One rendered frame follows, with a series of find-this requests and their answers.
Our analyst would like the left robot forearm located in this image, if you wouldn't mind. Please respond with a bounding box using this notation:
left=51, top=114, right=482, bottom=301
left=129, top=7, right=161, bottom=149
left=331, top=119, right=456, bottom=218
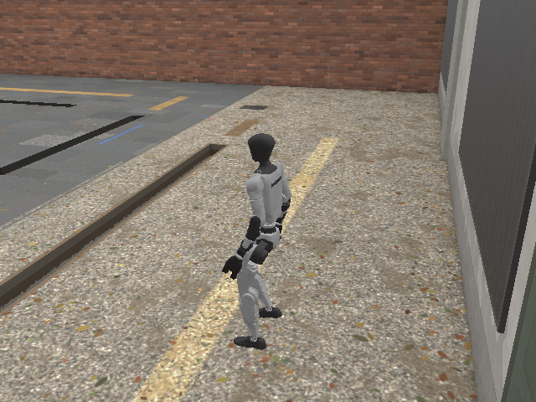
left=234, top=216, right=261, bottom=260

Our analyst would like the left robot upper arm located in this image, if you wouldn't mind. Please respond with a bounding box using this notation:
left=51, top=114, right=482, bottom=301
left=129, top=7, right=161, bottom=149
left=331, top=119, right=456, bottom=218
left=246, top=175, right=265, bottom=227

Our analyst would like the right robot upper arm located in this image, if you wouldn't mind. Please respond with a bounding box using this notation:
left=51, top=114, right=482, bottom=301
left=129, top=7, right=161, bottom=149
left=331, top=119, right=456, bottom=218
left=272, top=162, right=291, bottom=203

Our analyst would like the left robot thigh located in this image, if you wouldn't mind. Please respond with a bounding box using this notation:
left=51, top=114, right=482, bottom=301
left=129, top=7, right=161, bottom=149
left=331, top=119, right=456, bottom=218
left=237, top=240, right=269, bottom=304

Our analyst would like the robot left hand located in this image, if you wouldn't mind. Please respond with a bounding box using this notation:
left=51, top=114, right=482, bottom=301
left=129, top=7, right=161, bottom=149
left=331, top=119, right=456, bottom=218
left=222, top=255, right=242, bottom=280

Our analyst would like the left robot shin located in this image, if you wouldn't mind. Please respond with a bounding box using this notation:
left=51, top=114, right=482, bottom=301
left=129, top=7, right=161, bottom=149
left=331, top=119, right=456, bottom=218
left=239, top=293, right=260, bottom=342

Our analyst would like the right robot forearm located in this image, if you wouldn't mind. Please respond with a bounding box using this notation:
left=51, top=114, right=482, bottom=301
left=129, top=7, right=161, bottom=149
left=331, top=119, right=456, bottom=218
left=276, top=199, right=291, bottom=225

